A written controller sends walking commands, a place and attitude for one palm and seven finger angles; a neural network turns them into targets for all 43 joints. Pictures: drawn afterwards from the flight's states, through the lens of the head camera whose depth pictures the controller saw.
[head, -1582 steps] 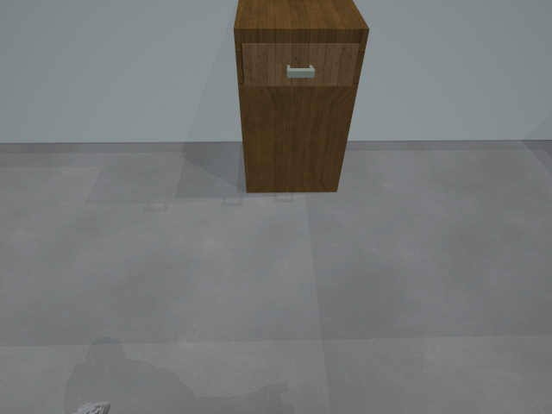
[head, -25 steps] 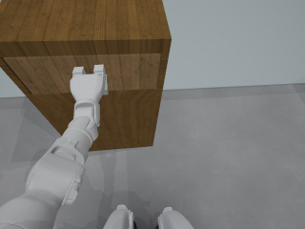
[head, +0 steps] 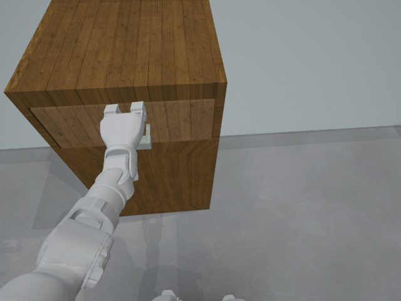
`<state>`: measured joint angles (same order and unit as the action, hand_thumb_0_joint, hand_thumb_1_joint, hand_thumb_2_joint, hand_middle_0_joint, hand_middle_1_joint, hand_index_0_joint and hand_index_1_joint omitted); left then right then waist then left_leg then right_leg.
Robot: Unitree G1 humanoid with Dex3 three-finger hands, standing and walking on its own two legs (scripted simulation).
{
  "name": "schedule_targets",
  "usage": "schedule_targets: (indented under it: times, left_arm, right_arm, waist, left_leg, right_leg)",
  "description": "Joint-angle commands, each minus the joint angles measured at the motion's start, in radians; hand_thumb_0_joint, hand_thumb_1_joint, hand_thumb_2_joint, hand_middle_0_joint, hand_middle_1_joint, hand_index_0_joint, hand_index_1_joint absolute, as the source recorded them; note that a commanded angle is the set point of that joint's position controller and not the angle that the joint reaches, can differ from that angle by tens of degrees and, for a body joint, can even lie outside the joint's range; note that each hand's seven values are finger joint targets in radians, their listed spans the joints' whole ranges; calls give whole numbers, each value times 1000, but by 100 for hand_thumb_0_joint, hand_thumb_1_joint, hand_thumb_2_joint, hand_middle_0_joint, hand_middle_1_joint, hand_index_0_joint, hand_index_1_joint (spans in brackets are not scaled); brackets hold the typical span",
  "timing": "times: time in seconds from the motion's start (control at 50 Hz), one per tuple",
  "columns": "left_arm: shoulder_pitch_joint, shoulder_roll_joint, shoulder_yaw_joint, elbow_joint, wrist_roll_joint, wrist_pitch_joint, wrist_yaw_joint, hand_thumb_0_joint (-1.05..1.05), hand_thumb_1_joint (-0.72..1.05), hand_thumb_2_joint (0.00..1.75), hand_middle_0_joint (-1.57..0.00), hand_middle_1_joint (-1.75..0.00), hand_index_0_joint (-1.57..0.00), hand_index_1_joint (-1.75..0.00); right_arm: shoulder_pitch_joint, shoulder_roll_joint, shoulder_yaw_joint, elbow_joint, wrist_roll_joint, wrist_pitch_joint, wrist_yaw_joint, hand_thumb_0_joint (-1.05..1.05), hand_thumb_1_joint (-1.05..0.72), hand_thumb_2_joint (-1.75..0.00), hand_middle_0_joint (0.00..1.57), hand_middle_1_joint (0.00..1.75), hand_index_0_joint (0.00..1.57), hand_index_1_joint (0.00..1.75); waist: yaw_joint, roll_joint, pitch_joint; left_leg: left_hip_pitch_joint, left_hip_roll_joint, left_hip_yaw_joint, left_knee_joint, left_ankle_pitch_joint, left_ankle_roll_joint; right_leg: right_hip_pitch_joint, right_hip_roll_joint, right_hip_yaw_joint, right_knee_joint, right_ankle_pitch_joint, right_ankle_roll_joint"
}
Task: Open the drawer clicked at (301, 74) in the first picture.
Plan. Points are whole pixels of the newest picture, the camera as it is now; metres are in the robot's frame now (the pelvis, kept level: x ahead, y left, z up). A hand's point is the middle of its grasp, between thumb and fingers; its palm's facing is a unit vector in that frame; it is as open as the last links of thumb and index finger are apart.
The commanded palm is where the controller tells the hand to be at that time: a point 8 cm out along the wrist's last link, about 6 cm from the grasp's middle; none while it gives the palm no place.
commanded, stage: lift the fingers back up to retry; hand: left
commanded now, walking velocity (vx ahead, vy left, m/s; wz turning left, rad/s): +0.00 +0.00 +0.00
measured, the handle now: (131, 136) +0.52 +0.16 -0.04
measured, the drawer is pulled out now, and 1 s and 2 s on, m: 0.00 0.00 0.00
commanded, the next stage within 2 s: re-aim the fingers above the handle in 0.28 s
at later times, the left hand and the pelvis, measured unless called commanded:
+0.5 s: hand (125, 143) +0.45 +0.15 +0.02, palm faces +0.00 -0.05 -1.00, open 13.8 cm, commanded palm +0.43 +0.15 +0.08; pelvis +0.02 -0.01 +0.01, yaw +1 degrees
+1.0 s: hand (125, 144) +0.45 +0.15 +0.02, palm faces -0.01 -0.04 -1.00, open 13.8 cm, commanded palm +0.43 +0.14 +0.08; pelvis +0.01 -0.01 +0.01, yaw +0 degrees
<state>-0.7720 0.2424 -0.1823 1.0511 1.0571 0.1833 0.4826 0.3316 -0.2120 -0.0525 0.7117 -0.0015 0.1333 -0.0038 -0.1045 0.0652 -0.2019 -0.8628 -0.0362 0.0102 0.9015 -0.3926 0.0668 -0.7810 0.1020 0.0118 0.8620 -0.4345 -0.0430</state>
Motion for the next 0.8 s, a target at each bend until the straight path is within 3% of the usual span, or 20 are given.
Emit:
schedule_targets:
  times: [0.0,0.12,0.18,0.22,0.26,0.34,0.38,0.44,0.46,0.5,0.54,0.62,0.66,0.78]
  left_arm:
    - [-398,135,30,-240,-1,3,1,0,-50,30,-30,-120,-30,-120]
    - [-312,132,24,-218,6,-16,-40,0,-50,30,-30,-120,-30,-120]
    - [-296,153,43,-229,13,-34,-40,0,-50,30,-30,-120,-30,-120]
    - [-313,118,11,-249,16,-46,-38,0,-50,30,-30,-120,-30,-120]
    - [-330,164,49,-278,18,-64,-32,0,-50,30,-30,-120,-30,-120]
    - [-349,173,56,-327,24,-87,-15,0,-50,30,-30,-120,-30,-120]
    - [-350,160,49,-303,30,-80,-4,0,-50,30,-30,-120,-30,-120]
    - [-377,127,25,-326,14,-72,-4,0,-50,30,-30,-120,-30,-120]
    - [-375,160,48,-328,21,-71,-3,0,-50,30,-30,-120,-30,-120]
    - [-351,126,25,-317,14,-64,-10,0,-50,30,-30,-120,-30,-120]
    - [-312,160,57,-279,9,-53,-17,0,-50,30,-30,-120,-30,-120]
    - [-319,162,49,-253,14,-44,-23,0,-50,30,-30,-120,-30,-120]
    - [-336,177,55,-279,17,-56,-25,0,-50,30,-30,-120,-30,-120]
    - [-303,200,83,-254,22,-69,-13,0,-50,30,-30,-120,-30,-120]
  right_arm:
    - [77,-151,-47,-95,3,-6,-9,0,-90,-90,20,30,20,30]
    - [47,-148,-41,-112,11,10,-16,0,-90,-90,20,30,20,30]
    - [39,-148,-42,-120,10,11,-18,0,-90,-90,20,30,20,30]
    - [34,-144,-44,-122,9,8,-15,0,-90,-90,20,30,20,30]
    - [34,-144,-48,-118,8,6,-15,0,-90,-90,20,30,20,30]
    - [26,-140,-51,-117,1,1,-14,0,-90,-90,20,30,20,30]
    - [30,-141,-54,-106,3,-2,-12,0,-90,-90,20,30,20,30]
    - [28,-139,-58,-103,0,-4,-7,0,-90,-90,20,30,20,30]
    - [30,-140,-58,-99,2,-1,-7,0,-90,-90,20,30,20,30]
    - [26,-138,-57,-101,1,3,-5,0,-90,-90,20,30,20,30]
    - [28,-145,-54,-101,0,9,-6,0,-90,-90,20,30,20,30]
    - [28,-146,-48,-105,6,10,-10,0,-90,-90,20,30,20,30]
    - [23,-143,-47,-110,6,9,-12,0,-90,-90,20,30,20,30]
    - [31,-144,-46,-113,6,0,-15,0,-90,-90,20,30,20,30]
  waist:
    - [-7,-23,-409]
    - [-3,-95,-289]
    - [8,-81,-297]
    - [-2,-65,-291]
    - [2,-66,-342]
    - [5,-30,-373]
    - [-8,-37,-341]
    - [-13,-19,-377]
    - [-3,-30,-408]
    - [-2,-27,-391]
    - [6,-58,-362]
    - [-3,-91,-315]
    - [7,-58,-355]
    - [13,-72,-325]
  left_leg:
    - [465,28,-30,-101,441,-19]
    - [408,15,-13,-135,405,-10]
    - [399,10,-5,-136,404,-10]
    - [413,10,-5,-130,405,-12]
    - [425,11,-6,-119,424,-10]
    - [430,6,-7,-99,456,-13]
    - [429,10,-10,-97,432,-13]
    - [465,10,-13,-88,468,-14]
    - [475,12,-15,-89,478,-15]
    - [467,9,-11,-91,478,-15]
    - [436,7,-12,-99,464,-14]
    - [382,1,-7,-112,397,-10]
    - [404,2,-4,-116,410,-11]
    - [378,4,-2,-126,363,-10]
  right_leg:
    - [160,-11,-5,-137,407,0]
    - [223,-20,10,-181,446,3]
    - [241,-26,22,-178,465,2]
    - [221,-25,21,-179,459,1]
    - [237,-27,29,-167,484,3]
    - [242,-28,29,-147,520,0]
    - [202,-25,23,-149,484,2]
    - [201,-23,19,-145,502,1]
    - [207,-23,21,-140,507,4]
    - [210,-23,19,-144,517,4]
    - [235,-22,19,-148,520,1]
    - [246,-27,26,-161,502,5]
    - [250,-28,31,-160,500,5]
    - [248,-26,29,-166,447,2]
